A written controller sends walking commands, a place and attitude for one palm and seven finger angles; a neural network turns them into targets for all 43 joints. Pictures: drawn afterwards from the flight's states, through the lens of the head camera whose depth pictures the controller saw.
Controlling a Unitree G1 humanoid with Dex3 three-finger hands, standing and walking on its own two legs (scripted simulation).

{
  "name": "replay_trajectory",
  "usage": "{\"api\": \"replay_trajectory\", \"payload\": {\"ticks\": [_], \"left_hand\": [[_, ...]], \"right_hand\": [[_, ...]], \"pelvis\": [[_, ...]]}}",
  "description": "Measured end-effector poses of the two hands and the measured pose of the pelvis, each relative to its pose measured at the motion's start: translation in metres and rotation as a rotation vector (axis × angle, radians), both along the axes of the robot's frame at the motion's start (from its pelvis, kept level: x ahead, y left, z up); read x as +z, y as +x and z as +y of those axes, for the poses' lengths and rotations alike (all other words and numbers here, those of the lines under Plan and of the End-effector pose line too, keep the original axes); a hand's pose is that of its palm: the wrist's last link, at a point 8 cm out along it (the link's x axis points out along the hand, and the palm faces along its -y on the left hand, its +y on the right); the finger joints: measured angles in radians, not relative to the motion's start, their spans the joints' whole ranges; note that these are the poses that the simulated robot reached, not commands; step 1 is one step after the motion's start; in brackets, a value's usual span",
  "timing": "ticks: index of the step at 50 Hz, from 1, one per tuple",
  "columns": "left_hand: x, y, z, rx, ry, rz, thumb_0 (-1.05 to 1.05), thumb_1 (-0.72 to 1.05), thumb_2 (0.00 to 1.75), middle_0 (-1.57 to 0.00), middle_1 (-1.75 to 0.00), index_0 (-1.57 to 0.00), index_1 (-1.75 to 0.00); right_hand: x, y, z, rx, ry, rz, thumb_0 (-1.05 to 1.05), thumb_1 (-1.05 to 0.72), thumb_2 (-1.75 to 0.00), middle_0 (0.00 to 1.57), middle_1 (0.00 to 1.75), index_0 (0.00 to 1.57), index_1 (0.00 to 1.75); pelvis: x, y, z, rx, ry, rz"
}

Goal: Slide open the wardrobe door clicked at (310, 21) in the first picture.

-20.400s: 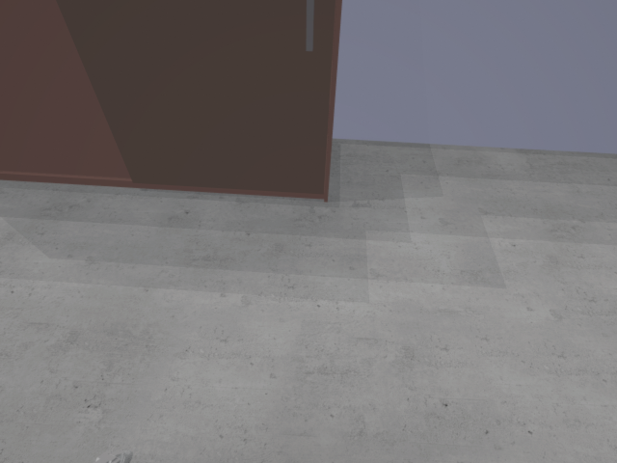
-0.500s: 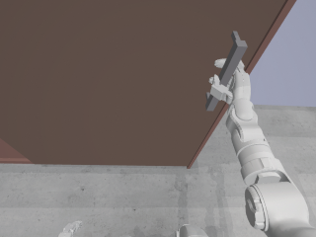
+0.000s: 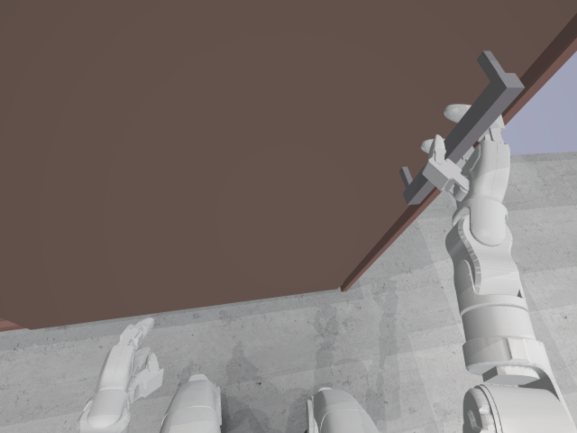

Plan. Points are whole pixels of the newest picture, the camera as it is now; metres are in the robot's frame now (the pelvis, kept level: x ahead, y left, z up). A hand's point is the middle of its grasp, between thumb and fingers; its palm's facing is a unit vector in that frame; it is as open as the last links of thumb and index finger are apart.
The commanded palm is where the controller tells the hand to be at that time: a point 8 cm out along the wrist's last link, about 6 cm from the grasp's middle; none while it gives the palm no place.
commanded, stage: step sideways, sliding the door along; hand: right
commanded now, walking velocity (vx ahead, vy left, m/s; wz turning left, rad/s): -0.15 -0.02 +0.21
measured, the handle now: (444, 140) +0.47 -0.20 +0.11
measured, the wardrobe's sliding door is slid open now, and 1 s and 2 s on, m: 0.03 0.33 0.48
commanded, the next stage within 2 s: none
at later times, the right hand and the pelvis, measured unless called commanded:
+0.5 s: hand (323, 168) +0.39 -0.02 +0.13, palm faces +0.21 +0.98 -0.04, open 6.2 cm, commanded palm +0.35 +0.01 +0.12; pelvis +0.06 +0.08 +0.02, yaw +0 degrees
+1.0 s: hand (204, 179) +0.37 +0.11 +0.12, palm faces -0.08 +0.98 -0.17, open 6.2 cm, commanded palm +0.34 +0.12 +0.12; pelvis +0.07 +0.18 -0.01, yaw +6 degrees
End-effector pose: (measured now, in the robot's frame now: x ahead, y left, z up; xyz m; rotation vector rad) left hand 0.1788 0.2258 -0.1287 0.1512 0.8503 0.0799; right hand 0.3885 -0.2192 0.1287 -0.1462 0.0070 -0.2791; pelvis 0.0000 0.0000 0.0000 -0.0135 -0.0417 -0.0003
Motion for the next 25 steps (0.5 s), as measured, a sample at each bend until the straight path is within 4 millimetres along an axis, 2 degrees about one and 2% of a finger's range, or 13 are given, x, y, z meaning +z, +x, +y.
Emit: {"api": "replay_trajectory", "payload": {"ticks": [3, 6, 13, 19, 22, 25], "left_hand": [[0.007, 0.012, 0.014, -0.016, 0.053, -0.017, 0.01, 0.91, 0.9, -0.2, -0.3, -0.2, -0.3], [0.015, 0.02, 0.018, -0.052, 0.066, -0.003, 0.01, 0.91, 0.9, -0.19, -0.29, -0.19, -0.3], [0.032, 0.044, 0.006, -0.152, -0.037, -0.029, 0.01, 0.91, 0.9, -0.19, -0.29, -0.19, -0.3], [0.026, 0.074, 0.003, -0.209, -0.155, -0.109, 0.01, 0.9, 0.9, -0.2, -0.3, -0.2, -0.3], [0.024, 0.089, 0.012, -0.215, -0.166, -0.108, 0.01, 0.9, 0.9, -0.2, -0.3, -0.2, -0.3], [0.033, 0.099, 0.028, -0.185, -0.133, -0.113, 0.01, 0.9, 0.9, -0.2, -0.3, -0.2, -0.3]], "right_hand": [[-0.001, -0.002, 0.011, 0.012, 0.013, -0.024, 0.0, -0.71, -0.86, 0.39, 1.33, 0.14, 1.4], [-0.003, -0.005, 0.025, 0.043, 0.058, -0.07, 0.02, -0.74, -0.86, 0.41, 1.35, 0.13, 1.4], [-0.002, -0.012, 0.063, 0.06, 0.077, -0.072, 0.02, -0.76, -0.84, 0.37, 1.36, 0.17, 1.4], [-0.003, -0.018, 0.102, 0.052, 0.062, -0.086, 0.02, -0.74, -0.85, 0.4, 1.38, 0.18, 1.4], [-0.002, -0.022, 0.124, 0.045, 0.063, -0.078, 0.02, -0.74, -0.85, 0.4, 1.38, 0.18, 1.4], [-0.001, -0.026, 0.146, 0.073, 0.088, -0.064, 0.02, -0.75, -0.84, 0.37, 1.38, 0.21, 1.4]], "pelvis": [[0.002, 0.003, 0.003, -0.03, 0.011, 0.025], [0.004, 0.006, 0.012, -0.024, 0.003, 0.02], [0.017, 0.031, 0.04, 0.004, 0.022, 0.037], [0.009, 0.051, 0.073, 0.008, 0.006, 0.023], [0.013, 0.055, 0.083, -0.01, -0.001, 0.042], [0.023, 0.057, 0.084, -0.006, -0.031, 0.073]]}}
